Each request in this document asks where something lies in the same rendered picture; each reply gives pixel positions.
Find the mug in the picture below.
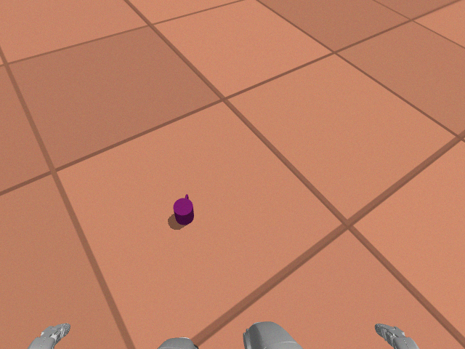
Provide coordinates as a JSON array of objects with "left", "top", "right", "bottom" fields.
[{"left": 174, "top": 195, "right": 194, "bottom": 225}]

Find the left robot hand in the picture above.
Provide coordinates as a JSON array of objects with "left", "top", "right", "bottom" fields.
[{"left": 28, "top": 324, "right": 70, "bottom": 349}]

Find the right robot hand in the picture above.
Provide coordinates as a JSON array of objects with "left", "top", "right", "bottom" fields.
[{"left": 375, "top": 324, "right": 419, "bottom": 349}]

